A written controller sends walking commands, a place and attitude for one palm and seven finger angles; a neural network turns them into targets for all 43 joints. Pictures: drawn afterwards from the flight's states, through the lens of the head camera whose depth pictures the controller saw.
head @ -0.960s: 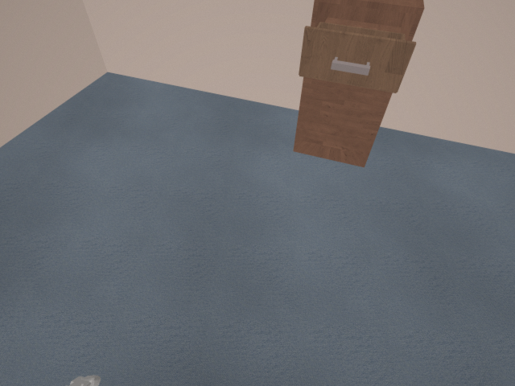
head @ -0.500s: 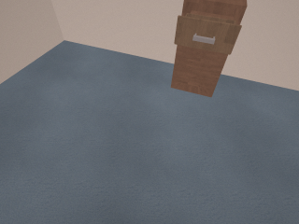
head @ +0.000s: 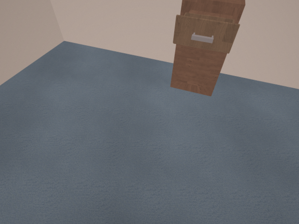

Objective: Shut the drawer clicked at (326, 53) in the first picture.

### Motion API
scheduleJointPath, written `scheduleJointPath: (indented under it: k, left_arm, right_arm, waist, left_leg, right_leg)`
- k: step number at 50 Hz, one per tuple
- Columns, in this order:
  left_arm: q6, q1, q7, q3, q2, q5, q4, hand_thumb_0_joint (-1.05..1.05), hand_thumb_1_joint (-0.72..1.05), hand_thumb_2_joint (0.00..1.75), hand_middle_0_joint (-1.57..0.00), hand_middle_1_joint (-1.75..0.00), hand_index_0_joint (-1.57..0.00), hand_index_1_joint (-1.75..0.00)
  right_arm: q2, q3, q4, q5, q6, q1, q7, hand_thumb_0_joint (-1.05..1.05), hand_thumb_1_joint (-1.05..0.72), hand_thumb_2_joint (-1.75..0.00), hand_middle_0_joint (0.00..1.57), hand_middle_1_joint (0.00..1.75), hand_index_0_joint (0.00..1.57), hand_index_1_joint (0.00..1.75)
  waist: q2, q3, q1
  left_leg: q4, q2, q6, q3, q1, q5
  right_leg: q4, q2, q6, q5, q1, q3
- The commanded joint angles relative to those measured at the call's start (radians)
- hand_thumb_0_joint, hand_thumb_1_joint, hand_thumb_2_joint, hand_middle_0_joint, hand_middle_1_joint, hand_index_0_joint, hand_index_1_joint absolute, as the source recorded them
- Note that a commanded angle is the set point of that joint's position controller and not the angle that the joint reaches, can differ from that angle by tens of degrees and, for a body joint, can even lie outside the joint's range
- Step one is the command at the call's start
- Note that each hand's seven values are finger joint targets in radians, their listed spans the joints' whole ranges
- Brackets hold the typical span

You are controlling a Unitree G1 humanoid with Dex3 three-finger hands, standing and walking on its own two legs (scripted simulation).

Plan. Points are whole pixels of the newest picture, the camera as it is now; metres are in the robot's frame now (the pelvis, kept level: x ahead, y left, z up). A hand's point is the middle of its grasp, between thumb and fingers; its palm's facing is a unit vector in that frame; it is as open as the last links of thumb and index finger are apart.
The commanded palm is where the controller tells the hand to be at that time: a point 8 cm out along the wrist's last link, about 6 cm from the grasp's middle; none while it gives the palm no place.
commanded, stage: look at it before walking up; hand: left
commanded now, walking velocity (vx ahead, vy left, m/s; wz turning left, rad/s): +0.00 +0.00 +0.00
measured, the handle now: (202, 37) +1.19 -0.27 -0.04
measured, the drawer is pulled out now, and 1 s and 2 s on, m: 0.30 0.30 0.30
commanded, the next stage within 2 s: walk to a spot facing it in 0.48 s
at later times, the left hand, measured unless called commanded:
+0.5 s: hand out of the picture +0.07 +0.25 -0.16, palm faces -0.02 -0.94 -0.33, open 7.4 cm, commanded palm none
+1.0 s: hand out of the picture +0.11 +0.16 -0.19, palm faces -0.16 -0.97 -0.20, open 7.4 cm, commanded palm none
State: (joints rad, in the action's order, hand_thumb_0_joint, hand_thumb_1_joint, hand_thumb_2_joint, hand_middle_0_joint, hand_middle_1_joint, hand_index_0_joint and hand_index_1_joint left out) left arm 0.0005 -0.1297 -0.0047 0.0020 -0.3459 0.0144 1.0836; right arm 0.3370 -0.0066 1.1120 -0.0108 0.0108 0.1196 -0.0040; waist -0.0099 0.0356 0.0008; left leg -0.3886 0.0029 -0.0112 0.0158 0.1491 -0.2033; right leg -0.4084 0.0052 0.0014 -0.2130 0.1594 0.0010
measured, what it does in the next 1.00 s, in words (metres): lifts its right foot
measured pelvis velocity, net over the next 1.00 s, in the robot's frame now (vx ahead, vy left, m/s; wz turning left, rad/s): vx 0.06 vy -0.03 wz -0.20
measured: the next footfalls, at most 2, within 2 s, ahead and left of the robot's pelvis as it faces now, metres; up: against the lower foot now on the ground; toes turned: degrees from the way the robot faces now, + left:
left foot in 1.42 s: +0.40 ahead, +0.04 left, +0.00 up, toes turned -14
right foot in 2.00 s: +0.49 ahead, -0.30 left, +0.00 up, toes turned -49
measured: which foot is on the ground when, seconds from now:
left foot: down 0.00-0.98, up 1.00-1.00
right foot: down 0.00-1.00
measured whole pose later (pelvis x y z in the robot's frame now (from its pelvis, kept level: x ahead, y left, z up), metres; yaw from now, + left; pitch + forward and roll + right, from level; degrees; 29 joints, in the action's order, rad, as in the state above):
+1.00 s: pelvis +0.06 -0.03 -0.03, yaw -11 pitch -1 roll +0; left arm 0.00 -0.32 -0.05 -0.05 -0.21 0.03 0.99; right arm 0.23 0.03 1.07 -0.02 0.03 0.33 0.00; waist 0.01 0.06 -0.01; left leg -0.70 0.12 -0.04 -0.15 0.16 -0.47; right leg -0.66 0.01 0.03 -0.32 0.33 0.09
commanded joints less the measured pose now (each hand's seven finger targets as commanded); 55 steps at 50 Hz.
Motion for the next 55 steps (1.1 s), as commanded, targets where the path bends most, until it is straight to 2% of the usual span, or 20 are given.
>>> scheduleJointPath:
  k: [1,29,31,32,34,36,39,41,42,43,44,46,47,48,49,50,51,52,54,55]
  left_arm:
    - [-0.026,0.050,0.015,-0.038,-0.202,-0.004,-0.063,0.00,0.90,0.90,-0.20,-0.30,-0.20,-0.30]
    - [-0.029,0.039,0.014,-0.038,-0.206,-0.004,-0.056,0.00,0.90,0.90,-0.20,-0.30,-0.20,-0.30]
    - [-0.009,-0.019,0.016,-0.019,-0.105,-0.005,-0.034,0.00,0.90,0.90,-0.20,-0.30,-0.20,-0.30]
    - [0.002,-0.046,0.013,-0.019,-0.089,-0.001,-0.035,0.00,0.90,0.90,-0.20,-0.30,-0.20,-0.30]
    - [0.017,-0.065,0.001,-0.031,-0.098,0.004,-0.058,0.00,0.90,0.90,-0.20,-0.30,-0.20,-0.30]
    - [0.021,-0.090,-0.009,-0.046,-0.102,0.008,-0.088,0.00,0.90,0.90,-0.20,-0.30,-0.20,-0.30]
    - [0.009,-0.109,-0.021,-0.060,-0.070,0.007,-0.134,0.00,0.90,0.90,-0.20,-0.30,-0.20,-0.30]
    - [-0.006,-0.081,-0.029,-0.062,-0.011,0.004,-0.172,0.00,0.90,0.90,-0.20,-0.30,-0.20,-0.30]
    - [-0.010,-0.033,-0.032,-0.064,-0.006,0.004,-0.197,0.00,0.90,0.90,-0.20,-0.30,-0.20,-0.30]
    - [-0.014,0.001,-0.036,-0.068,0.004,0.005,-0.214,0.00,0.90,0.90,-0.20,-0.30,-0.20,-0.30]
    - [-0.019,0.006,-0.040,-0.069,0.020,0.006,-0.218,0.00,0.90,0.90,-0.20,-0.30,-0.20,-0.30]
    - [-0.020,-0.089,-0.047,-0.074,0.049,0.003,-0.189,0.00,0.90,0.90,-0.20,-0.30,-0.20,-0.30]
    - [-0.020,-0.192,-0.048,-0.079,0.049,0.005,-0.153,0.00,0.90,0.90,-0.20,-0.30,-0.20,-0.30]
    - [-0.028,-0.353,-0.041,-0.090,0.014,0.010,-0.097,0.00,0.90,0.90,-0.20,-0.30,-0.20,-0.30]
    - [-0.046,-0.491,-0.019,-0.120,-0.117,0.018,-0.062,0.00,0.90,0.90,-0.20,-0.30,-0.20,-0.30]
    - [-0.045,-0.533,-0.002,-0.114,-0.130,-0.005,-0.062,0.00,0.90,0.90,-0.20,-0.30,-0.20,-0.30]
    - [-0.048,-0.468,0.004,-0.109,-0.110,-0.002,-0.078,0.00,0.90,0.90,-0.20,-0.30,-0.20,-0.30]
    - [-0.050,-0.397,0.009,-0.103,-0.076,0.001,-0.096,0.00,0.90,0.90,-0.20,-0.30,-0.20,-0.30]
    - [-0.058,-0.302,0.013,-0.083,-0.015,0.009,-0.115,0.00,0.90,0.90,-0.20,-0.30,-0.20,-0.30]
    - [-0.063,-0.293,0.013,-0.080,-0.003,0.012,-0.112,0.00,0.90,0.90,-0.20,-0.30,-0.20,-0.30]
  right_arm:
    - [0.208,0.042,-0.064,0.002,0.023,-0.058,0.013,0.00,-0.90,-0.90,0.20,0.30,0.20,0.30]
    - [0.208,0.040,-0.063,0.003,0.020,-0.061,0.015,0.00,-0.90,-0.90,0.20,0.30,0.20,0.30]
    - [0.104,0.018,-0.040,-0.006,0.006,-0.004,0.013,0.00,-0.90,-0.90,0.20,0.30,0.20,0.30]
    - [0.083,0.017,-0.037,-0.007,-0.001,0.029,0.012,0.00,-0.90,-0.90,0.20,0.30,0.20,0.30]
    - [0.092,0.028,-0.056,-0.013,-0.009,0.044,0.011,0.00,-0.90,-0.90,0.20,0.30,0.20,0.30]
    - [0.105,0.041,-0.082,-0.015,-0.008,0.063,0.012,0.00,-0.90,-0.90,0.20,0.30,0.20,0.30]
    - [0.121,0.061,-0.104,-0.012,0.009,0.126,0.017,0.00,-0.90,-0.90,0.20,0.30,0.20,0.30]
    - [0.159,0.083,-0.105,-0.009,0.027,0.184,0.024,0.00,-0.90,-0.90,0.20,0.30,0.20,0.30]
    - [0.155,0.090,-0.105,-0.006,0.035,0.206,0.023,0.00,-0.90,-0.90,0.20,0.30,0.20,0.30]
    - [0.137,0.091,-0.101,-0.009,0.041,0.217,0.024,0.00,-0.90,-0.90,0.20,0.30,0.20,0.30]
    - [0.120,0.088,-0.099,-0.014,0.045,0.220,0.025,0.00,-0.90,-0.90,0.20,0.30,0.20,0.30]
    - [0.105,0.087,-0.113,-0.018,0.046,0.146,0.027,0.00,-0.90,-0.90,0.20,0.30,0.20,0.30]
    - [0.099,0.085,-0.118,-0.017,0.044,0.111,0.026,0.00,-0.90,-0.90,0.20,0.30,0.20,0.30]
    - [0.075,0.080,-0.129,-0.010,0.043,0.095,0.020,0.00,-0.90,-0.90,0.20,0.30,0.20,0.30]
    - [-0.008,0.061,-0.176,0.005,0.046,0.074,0.007,0.00,-0.90,-0.90,0.20,0.30,0.20,0.30]
    - [0.003,0.060,-0.231,-0.003,0.053,-0.022,0.006,0.00,-0.90,-0.90,0.20,0.30,0.20,0.30]
    - [-0.004,0.066,-0.228,-0.002,0.057,-0.065,0.005,0.00,-0.90,-0.90,0.20,0.30,0.20,0.30]
    - [-0.006,0.068,-0.214,-0.006,0.057,-0.052,0.003,0.00,-0.90,-0.90,0.20,0.30,0.20,0.30]
    - [-0.030,0.070,-0.180,-0.017,0.044,0.007,-0.002,0.00,-0.90,-0.90,0.20,0.30,0.20,0.30]
    - [-0.046,0.071,-0.171,-0.017,0.035,0.028,-0.003,0.00,-0.90,-0.90,0.20,0.30,0.20,0.30]
  waist:
    - [0.010,-0.057,-0.003]
    - [0.007,-0.054,-0.002]
    - [0.003,-0.064,-0.002]
    - [-0.006,-0.056,-0.003]
    - [-0.014,0.037,-0.005]
    - [-0.010,0.092,-0.006]
    - [0.062,0.087,0.016]
    - [0.210,0.059,0.039]
    - [0.220,0.050,0.059]
    - [0.190,0.077,0.061]
    - [0.169,0.074,0.055]
    - [0.168,0.048,-0.008]
    - [0.107,0.014,-0.061]
    - [-0.024,-0.044,-0.130]
    - [-0.387,-0.064,-0.172]
    - [-0.285,-0.047,-0.181]
    - [-0.153,0.007,-0.153]
    - [-0.076,0.032,-0.115]
    - [-0.040,0.057,-0.048]
    - [-0.036,0.055,-0.031]
  left_leg:
    - [0.069,0.111,0.038,0.088,0.007,0.105]
    - [0.079,0.112,0.032,0.086,-0.018,0.119]
    - [0.049,0.108,0.014,0.047,-0.030,0.024]
    - [0.032,0.104,0.012,0.034,-0.014,-0.075]
    - [0.028,0.101,0.019,0.025,0.061,-0.276]
    - [0.006,0.108,0.029,0.023,0.102,-0.367]
    - [0.031,0.179,0.077,0.104,0.030,-0.431]
    - [0.146,0.343,0.161,0.252,-0.088,-0.381]
    - [0.169,0.398,0.204,0.273,-0.147,-0.271]
    - [0.155,0.416,0.216,0.239,-0.149,-0.149]
    - [0.121,0.404,0.204,0.177,-0.151,-0.013]
    - [0.036,0.357,0.137,0.017,-0.026,0.046]
    - [-0.094,0.303,0.095,-0.065,0.070,0.021]
    - [-0.339,0.222,0.050,-0.156,0.200,0.001]
    - [-0.700,0.081,-0.018,-0.240,0.513,-0.304]
    - [-0.823,0.071,-0.010,-0.100,0.625,-0.396]
    - [-0.871,0.107,-0.006,-0.041,0.645,-0.289]
    - [-0.877,0.137,-0.008,-0.029,0.632,-0.221]
    - [-0.805,0.157,-0.029,-0.027,0.550,-0.131]
    - [-0.769,0.152,-0.037,-0.040,0.519,-0.107]
  right_leg:
    - [0.079,0.117,0.028,0.084,-0.009,-0.100]
    - [0.107,0.120,0.030,0.106,-0.016,-0.107]
    - [0.102,0.108,0.020,-0.009,0.005,-0.119]
    - [0.099,0.100,0.023,-0.118,0.023,-0.135]
    - [0.104,0.081,0.039,-0.304,0.109,-0.177]
    - [0.081,0.068,0.058,-0.385,0.175,-0.204]
    - [-0.072,0.008,0.064,-0.368,0.296,-0.170]
    - [-0.341,-0.050,0.026,-0.243,0.410,-0.007]
    - [-0.437,-0.006,0.014,-0.295,0.482,0.007]
    - [-0.465,0.036,0.008,-0.323,0.505,0.002]
    - [-0.446,0.056,0.007,-0.328,0.483,0.014]
    - [-0.310,0.062,0.013,-0.259,0.269,0.058]
    - [-0.207,0.024,0.019,-0.141,0.088,0.102]
    - [-0.092,0.006,0.037,-0.079,-0.139,0.085]
    - [0.103,0.297,0.150,-0.197,-0.298,-0.417]
    - [0.212,0.391,0.234,-0.171,-0.277,-0.661]
    - [0.217,0.372,0.256,-0.200,-0.193,-0.637]
    - [0.212,0.364,0.259,-0.236,-0.143,-0.586]
    - [0.207,0.302,0.223,-0.119,-0.017,-0.424]
    - [0.202,0.274,0.212,-0.041,0.017,-0.367]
